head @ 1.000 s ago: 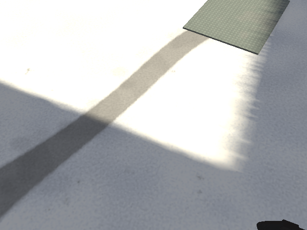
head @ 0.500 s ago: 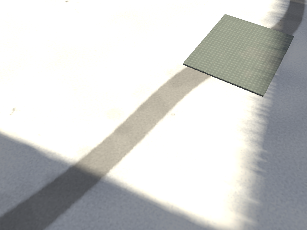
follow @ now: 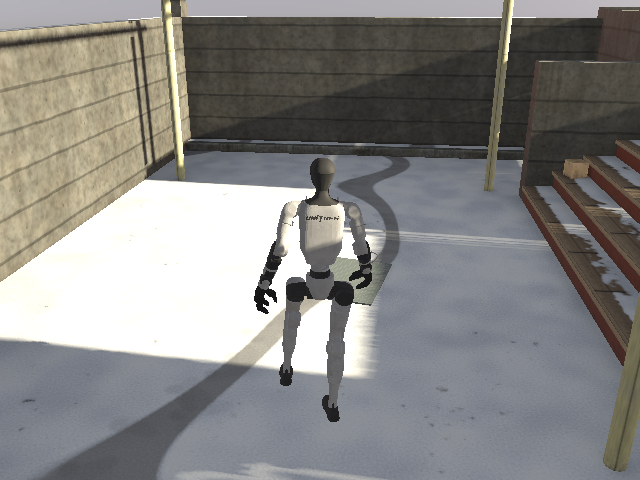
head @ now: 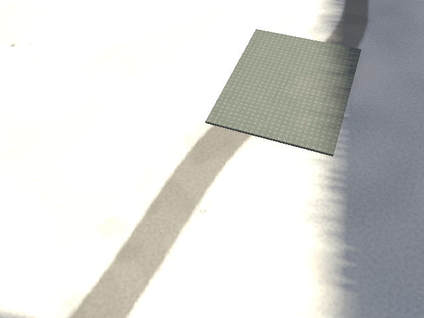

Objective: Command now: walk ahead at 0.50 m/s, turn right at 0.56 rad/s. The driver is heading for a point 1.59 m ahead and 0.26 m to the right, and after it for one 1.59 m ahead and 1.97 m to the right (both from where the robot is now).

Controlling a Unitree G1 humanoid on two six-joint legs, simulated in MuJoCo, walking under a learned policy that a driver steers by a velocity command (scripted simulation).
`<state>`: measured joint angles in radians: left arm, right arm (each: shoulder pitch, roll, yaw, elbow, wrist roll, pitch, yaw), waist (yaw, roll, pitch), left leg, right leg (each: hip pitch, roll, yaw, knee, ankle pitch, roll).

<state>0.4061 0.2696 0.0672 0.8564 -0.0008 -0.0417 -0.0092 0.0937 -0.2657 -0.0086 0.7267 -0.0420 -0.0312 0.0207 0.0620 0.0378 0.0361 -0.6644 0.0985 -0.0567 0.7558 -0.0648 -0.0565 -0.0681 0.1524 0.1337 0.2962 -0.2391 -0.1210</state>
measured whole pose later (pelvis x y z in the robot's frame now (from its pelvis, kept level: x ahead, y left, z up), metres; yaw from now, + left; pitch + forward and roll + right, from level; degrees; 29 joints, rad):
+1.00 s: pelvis +0.50 -0.12 +0.00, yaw -22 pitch +0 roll +0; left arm 0.36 0.24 0.04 0.87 0.02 -0.08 0.00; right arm 0.27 -0.27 -0.05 0.84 -0.02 0.00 0.04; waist 0.01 0.05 0.03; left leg -0.66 0.08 -0.05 0.98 -0.10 0.02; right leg -0.01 0.09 -0.12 0.22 -0.22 -0.10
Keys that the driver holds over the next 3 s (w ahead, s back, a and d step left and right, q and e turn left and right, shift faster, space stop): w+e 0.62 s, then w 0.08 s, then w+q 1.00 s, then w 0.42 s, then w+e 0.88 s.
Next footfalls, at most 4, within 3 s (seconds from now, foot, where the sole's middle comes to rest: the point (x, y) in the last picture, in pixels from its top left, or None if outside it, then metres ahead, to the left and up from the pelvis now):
0.14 left None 0.27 0.13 -0.78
0.68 right None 0.46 -0.16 -0.78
1.24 left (279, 224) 0.79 -0.13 -0.78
1.74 right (326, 159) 1.08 -0.32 -0.77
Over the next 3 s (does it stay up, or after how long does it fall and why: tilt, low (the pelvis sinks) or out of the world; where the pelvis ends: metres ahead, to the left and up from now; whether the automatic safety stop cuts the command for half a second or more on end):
stays up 1.54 -0.22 0.01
